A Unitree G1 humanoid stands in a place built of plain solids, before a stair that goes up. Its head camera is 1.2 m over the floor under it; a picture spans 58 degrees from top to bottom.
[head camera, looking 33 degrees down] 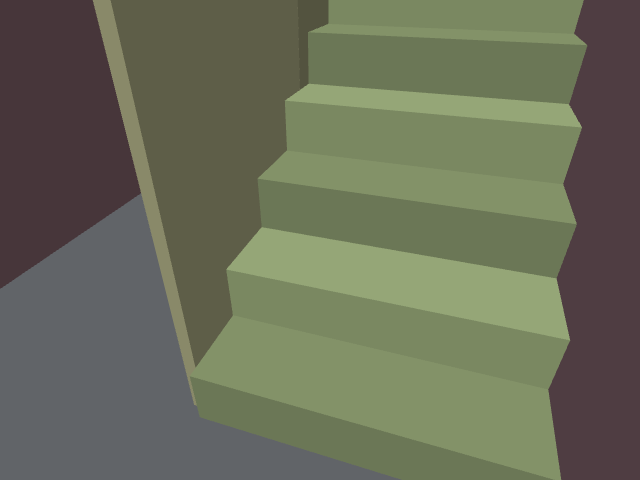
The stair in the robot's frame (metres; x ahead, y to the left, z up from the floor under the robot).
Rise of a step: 0.19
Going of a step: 0.27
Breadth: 0.98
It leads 18 degrees to the right of straight ahead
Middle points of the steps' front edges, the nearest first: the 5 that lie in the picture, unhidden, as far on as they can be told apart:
0.68 -0.09 0.19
0.94 -0.17 0.38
1.19 -0.25 0.58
1.45 -0.34 0.77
1.70 -0.42 0.96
